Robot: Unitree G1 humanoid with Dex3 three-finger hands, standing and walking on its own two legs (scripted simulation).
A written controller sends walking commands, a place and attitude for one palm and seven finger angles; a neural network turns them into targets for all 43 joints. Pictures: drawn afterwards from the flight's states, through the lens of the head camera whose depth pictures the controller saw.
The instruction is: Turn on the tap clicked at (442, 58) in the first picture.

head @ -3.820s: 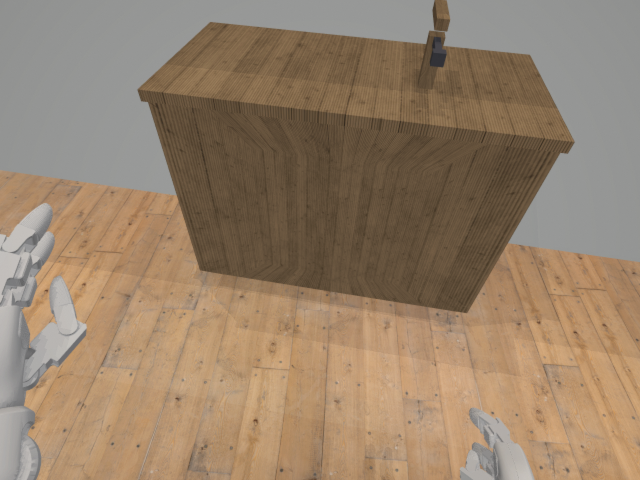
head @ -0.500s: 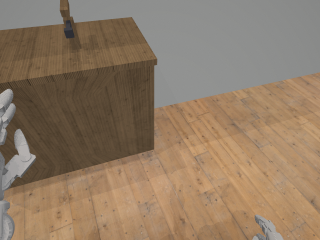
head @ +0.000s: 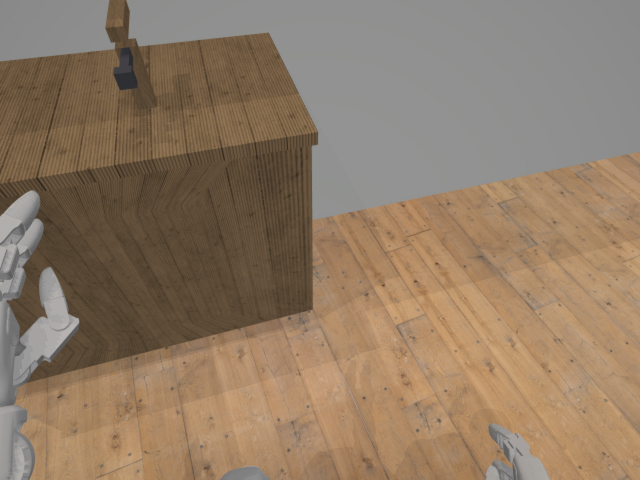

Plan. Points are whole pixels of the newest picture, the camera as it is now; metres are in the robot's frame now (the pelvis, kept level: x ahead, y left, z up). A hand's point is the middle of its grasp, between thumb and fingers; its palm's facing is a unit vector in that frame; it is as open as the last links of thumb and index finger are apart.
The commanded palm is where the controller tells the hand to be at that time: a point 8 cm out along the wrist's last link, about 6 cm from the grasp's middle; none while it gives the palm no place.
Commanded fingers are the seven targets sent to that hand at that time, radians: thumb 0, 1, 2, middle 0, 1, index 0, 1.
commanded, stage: take the last steps up to it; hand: left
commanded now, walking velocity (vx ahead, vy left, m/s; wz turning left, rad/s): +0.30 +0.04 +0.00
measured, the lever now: (125, 77) +0.68 +0.38 +0.15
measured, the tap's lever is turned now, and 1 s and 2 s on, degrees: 0 0 0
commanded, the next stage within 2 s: come to a stop and stand still in 0.82 s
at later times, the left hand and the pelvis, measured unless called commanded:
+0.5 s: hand (128, 222) +0.34 +0.24 +0.16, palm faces +0.42 -0.80 -0.43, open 7.4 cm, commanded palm +0.28 +0.28 +0.18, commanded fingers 0.00 0.90 0.90 -0.20 -0.30 -0.20 -0.30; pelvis +0.12 +0.00 -0.01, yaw +0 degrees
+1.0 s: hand (165, 150) +0.46 +0.23 +0.17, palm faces +0.37 -0.79 -0.48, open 7.4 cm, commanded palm +0.40 +0.28 +0.18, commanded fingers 0.00 0.90 0.90 -0.20 -0.30 -0.20 -0.30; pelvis +0.24 +0.00 -0.01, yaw -1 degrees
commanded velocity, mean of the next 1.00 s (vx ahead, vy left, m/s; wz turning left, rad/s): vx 0.19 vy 0.04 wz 0.00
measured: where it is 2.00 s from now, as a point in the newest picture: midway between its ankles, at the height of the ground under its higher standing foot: (320, 478)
